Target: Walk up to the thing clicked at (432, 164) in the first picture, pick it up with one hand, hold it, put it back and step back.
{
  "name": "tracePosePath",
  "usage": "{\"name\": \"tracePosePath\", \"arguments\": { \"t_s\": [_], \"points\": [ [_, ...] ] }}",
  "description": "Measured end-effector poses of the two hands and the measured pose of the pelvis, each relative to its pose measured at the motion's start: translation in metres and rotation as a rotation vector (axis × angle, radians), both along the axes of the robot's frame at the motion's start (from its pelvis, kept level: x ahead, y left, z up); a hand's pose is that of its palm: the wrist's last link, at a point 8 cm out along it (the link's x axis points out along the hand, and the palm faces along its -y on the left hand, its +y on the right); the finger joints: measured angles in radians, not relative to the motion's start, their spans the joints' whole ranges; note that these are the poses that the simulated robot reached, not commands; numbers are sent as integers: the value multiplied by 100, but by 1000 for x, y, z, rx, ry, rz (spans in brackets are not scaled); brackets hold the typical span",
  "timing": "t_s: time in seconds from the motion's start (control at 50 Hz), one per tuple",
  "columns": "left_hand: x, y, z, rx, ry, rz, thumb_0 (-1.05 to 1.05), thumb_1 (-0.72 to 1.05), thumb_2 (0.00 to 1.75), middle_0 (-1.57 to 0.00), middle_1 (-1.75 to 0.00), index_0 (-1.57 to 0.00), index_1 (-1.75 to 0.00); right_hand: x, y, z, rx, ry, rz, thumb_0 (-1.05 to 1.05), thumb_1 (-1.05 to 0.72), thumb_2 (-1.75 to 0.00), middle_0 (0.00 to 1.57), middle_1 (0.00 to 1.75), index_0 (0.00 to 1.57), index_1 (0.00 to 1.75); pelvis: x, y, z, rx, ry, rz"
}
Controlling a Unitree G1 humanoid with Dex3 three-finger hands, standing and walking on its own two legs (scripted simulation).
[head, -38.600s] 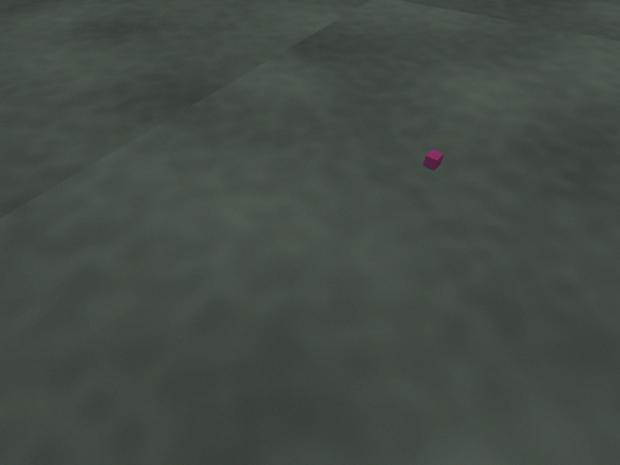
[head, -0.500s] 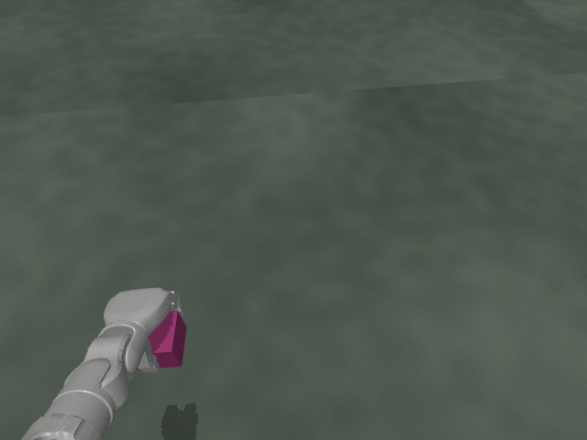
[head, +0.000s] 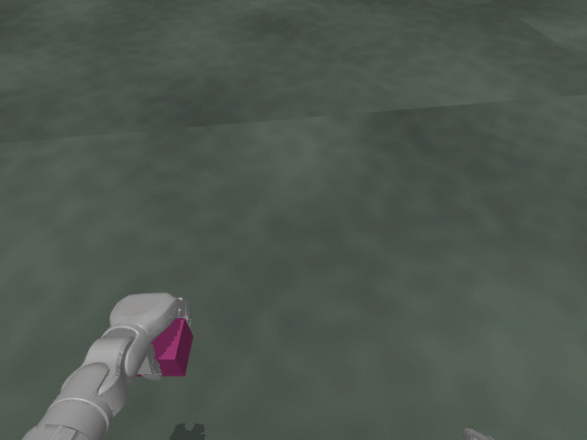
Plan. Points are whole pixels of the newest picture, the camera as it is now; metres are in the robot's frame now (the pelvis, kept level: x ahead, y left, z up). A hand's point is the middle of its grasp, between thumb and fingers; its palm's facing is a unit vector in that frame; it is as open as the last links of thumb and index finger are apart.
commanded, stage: hold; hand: left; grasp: from above
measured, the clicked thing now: (160, 347) +0.31 +0.23 -0.08
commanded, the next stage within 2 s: crouch in 1.44 s
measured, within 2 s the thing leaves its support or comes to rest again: neither
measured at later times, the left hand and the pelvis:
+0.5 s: hand (156, 354) +0.27 +0.21 -0.03, palm faces -0.47 -0.04 -0.88, open 9.6 cm; pelvis -0.01 -0.01 +0.01, yaw +0 degrees
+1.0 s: hand (155, 350) +0.27 +0.21 -0.02, palm faces -0.46 -0.05 -0.88, open 9.6 cm; pelvis -0.01 -0.01 +0.02, yaw +0 degrees
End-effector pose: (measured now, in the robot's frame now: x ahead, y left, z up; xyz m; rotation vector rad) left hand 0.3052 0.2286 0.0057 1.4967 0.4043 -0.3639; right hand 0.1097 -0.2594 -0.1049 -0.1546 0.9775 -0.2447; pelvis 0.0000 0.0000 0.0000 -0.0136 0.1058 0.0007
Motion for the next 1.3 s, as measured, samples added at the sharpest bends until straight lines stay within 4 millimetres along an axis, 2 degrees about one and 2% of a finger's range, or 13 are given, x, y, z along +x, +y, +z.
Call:
{"name": "tracePosePath", "arguments": {
  "t_s": [0.46, 0.66, 0.92, 1.1, 1.3],
  "points": [
    [-23, -15, 17, -8, -4, -17, -2, 3, 44, -74, -52, -79, -46, 5, -5, 10, 10, -42, 19, 1, -90, -90, 20, 30, 20, 29, -12, -9, 9, 12, -56, -2],
    [-27, -19, 23, -9, -16, -15, -2, 3, 44, -74, -52, -79, -46, 8, -6, 14, 14, -62, 24, 1, -90, -90, 20, 30, 20, 29, -15, -12, 11, 15, -76, -2],
    [-25, -20, 33, -13, -24, -11, -2, 3, 44, -74, -52, -79, -46, 17, -4, 17, 24, -75, 30, 1, -90, -90, 20, 30, 20, 29, -12, -13, 15, 16, -90, -2],
    [-25, -18, 27, -15, 13, -23, -2, 3, 44, -74, -52, -79, -46, 25, -2, 19, 21, -70, 37, 1, -90, -90, 20, 30, 20, 29, -8, -13, 16, 17, -89, 0],
    [-13, -13, 31, -7, -31, -4, -2, 2, 44, -75, -52, -80, -45, 26, -1, 18, 19, -44, 29, 1, -90, -90, 20, 30, 20, 29, -2, -10, 17, 14, -83, 3]
  ]
}}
